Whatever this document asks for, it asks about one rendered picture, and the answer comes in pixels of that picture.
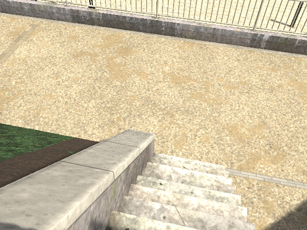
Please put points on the stairs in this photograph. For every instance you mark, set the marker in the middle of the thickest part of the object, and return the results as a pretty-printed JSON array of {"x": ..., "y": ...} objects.
[{"x": 175, "y": 193}]

